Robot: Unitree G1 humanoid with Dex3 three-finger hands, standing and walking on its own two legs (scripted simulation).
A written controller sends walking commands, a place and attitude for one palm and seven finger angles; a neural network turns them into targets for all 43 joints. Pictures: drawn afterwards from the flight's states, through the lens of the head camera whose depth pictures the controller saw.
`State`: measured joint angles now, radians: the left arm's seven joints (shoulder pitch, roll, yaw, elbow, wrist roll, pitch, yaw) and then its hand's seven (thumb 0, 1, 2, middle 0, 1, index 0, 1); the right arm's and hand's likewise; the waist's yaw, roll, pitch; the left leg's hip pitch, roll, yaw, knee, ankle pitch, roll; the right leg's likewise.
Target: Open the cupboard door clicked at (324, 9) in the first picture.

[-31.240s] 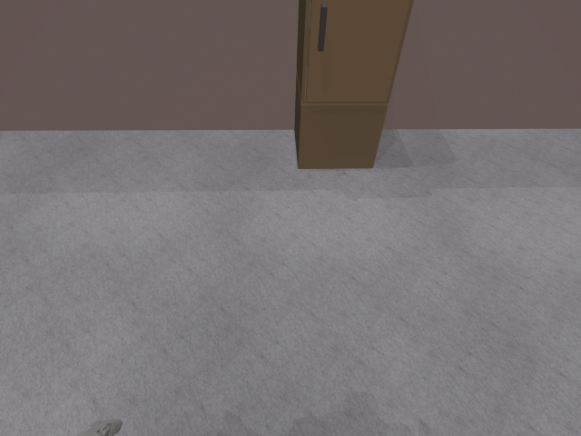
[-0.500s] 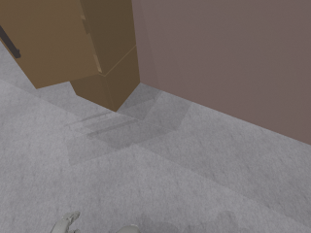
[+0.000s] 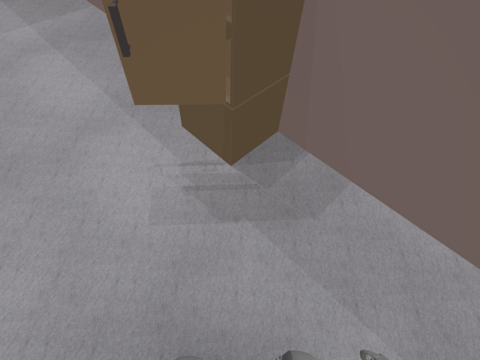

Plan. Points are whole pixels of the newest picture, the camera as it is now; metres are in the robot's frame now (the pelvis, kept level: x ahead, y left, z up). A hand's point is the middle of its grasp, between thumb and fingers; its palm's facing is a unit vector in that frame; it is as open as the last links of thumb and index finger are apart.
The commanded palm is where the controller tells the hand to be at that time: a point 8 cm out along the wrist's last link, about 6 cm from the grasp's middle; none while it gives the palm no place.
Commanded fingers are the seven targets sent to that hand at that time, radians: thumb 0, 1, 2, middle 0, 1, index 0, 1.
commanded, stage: turn to face it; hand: left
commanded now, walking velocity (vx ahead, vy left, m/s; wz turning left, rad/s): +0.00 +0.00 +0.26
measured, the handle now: (121, 28) +1.02 +0.46 -0.01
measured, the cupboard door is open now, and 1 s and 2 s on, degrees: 48 48 48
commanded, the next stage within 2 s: take the last steps up to it in 0.10 s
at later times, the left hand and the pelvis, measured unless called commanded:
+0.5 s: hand out of the picture -0.02 +0.18 -0.17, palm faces +0.26 -0.95 -0.17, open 7.4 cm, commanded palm none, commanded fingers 0.00 0.90 0.90 -0.20 -0.30 -0.20 -0.30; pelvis +0.02 +0.00 +0.00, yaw +11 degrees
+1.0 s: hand (137, 305) +0.22 +0.22 -0.16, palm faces +0.20 -0.96 -0.21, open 7.4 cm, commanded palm none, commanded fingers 0.00 0.90 0.90 -0.20 -0.30 -0.20 -0.30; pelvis +0.15 +0.02 -0.01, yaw +12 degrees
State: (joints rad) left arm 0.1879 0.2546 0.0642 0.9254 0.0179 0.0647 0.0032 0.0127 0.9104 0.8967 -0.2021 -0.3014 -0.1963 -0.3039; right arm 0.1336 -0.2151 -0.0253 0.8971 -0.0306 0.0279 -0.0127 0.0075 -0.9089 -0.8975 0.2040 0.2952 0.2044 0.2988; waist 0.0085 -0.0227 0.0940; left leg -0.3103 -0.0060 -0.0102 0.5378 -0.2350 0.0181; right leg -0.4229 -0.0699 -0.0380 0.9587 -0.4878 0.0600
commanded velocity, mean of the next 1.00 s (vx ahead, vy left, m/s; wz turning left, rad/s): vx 0.25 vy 0.07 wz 0.10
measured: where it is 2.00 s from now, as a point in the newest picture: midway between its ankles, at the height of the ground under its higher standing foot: (206, 282)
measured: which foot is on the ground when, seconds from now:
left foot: down 0.00-0.12, up 0.14-0.50, down 0.52-0.92, up 0.94-1.00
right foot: up 0.00-0.10, down 0.12-0.50, up 0.52-0.90, down 0.92-1.00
